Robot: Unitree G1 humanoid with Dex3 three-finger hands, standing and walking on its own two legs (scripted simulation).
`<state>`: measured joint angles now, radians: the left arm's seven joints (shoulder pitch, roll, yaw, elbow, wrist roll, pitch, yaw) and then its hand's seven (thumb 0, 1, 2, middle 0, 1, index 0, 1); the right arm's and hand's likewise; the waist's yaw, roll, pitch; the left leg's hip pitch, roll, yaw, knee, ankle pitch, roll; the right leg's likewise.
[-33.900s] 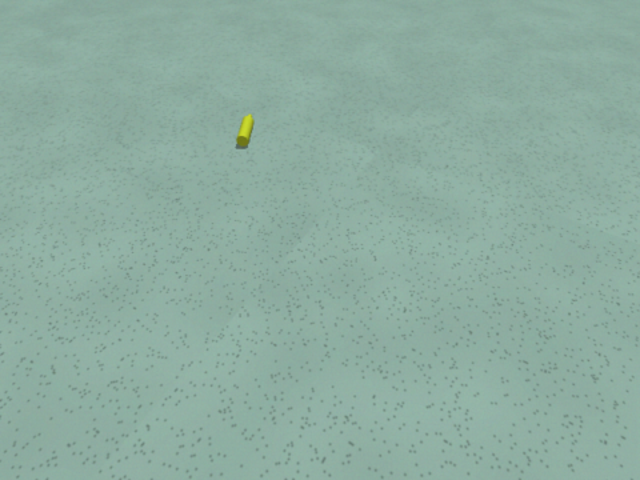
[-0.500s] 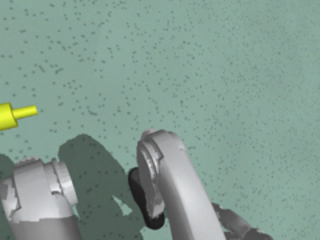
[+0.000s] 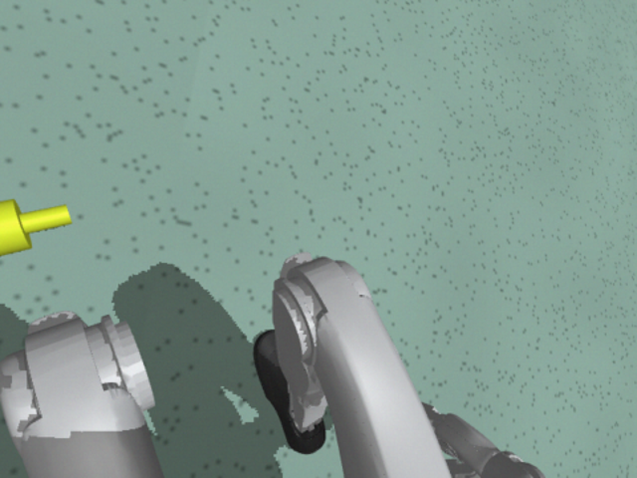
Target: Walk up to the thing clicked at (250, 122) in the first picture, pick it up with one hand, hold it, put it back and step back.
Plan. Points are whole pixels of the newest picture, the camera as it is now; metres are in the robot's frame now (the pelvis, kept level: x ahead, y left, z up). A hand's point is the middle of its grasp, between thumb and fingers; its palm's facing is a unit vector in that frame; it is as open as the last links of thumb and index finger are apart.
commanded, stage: open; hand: left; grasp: from above
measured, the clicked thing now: out of the picture +0.42 +0.30 -0.27
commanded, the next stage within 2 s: withdraw in 0.14 s
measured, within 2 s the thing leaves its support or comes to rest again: neither
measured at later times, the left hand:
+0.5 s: hand out of the picture +0.42 +0.35 -0.21, palm faces -0.29 -0.14 -0.95, open 13.9 cm
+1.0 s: hand out of the picture +0.38 +0.35 -0.09, palm faces -0.49 -0.13 -0.86, open 13.9 cm
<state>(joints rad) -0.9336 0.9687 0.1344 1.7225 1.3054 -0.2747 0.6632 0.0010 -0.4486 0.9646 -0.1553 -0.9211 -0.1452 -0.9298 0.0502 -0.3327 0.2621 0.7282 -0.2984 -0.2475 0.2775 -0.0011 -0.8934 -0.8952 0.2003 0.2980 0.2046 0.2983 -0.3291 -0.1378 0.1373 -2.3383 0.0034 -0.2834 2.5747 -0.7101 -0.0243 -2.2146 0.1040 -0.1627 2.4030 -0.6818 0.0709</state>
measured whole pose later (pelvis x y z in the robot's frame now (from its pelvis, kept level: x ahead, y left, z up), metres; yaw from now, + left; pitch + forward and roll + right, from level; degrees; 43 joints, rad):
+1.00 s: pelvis -0.01 -0.02 +0.06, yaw +7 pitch +31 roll -7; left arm -0.91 0.75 0.02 1.40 1.19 -0.24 0.27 0.00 -0.49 0.99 -0.10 -1.01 -0.10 -1.01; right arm 0.12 -0.32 0.09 0.69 -0.12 -0.05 0.16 0.00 -0.90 -0.89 0.20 0.30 0.20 0.30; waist -0.20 -0.02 -0.06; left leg -2.24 0.00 -0.16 2.32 -0.63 -0.03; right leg -2.16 0.05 -0.07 2.25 -0.65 0.04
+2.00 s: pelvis +0.01 -0.01 +0.25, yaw +13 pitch +27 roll -5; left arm -0.01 0.37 0.03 0.28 0.29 0.21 0.05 0.01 0.87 0.89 -0.21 -0.31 -0.21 -0.31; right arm 0.06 -0.25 0.00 0.55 0.03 -0.06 -0.01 0.01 -0.90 -0.89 0.20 0.30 0.20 0.30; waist -0.04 0.02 -0.20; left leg -1.59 0.01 -0.09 1.71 -0.60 -0.02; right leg -1.52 0.02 -0.04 1.66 -0.62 0.03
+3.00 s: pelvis +0.08 +0.00 +0.42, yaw +16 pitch +10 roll -2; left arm 0.50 0.22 0.03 -0.13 -0.05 0.45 0.01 0.01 0.91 0.90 -0.20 -0.30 -0.20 -0.30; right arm 0.28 -0.22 0.04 0.52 0.00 -0.25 -0.18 0.01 -0.90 -0.89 0.20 0.30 0.21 0.30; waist -0.03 0.04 -0.16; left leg -0.71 0.02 -0.08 1.00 -0.47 -0.02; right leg -0.63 0.01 -0.04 0.94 -0.48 0.01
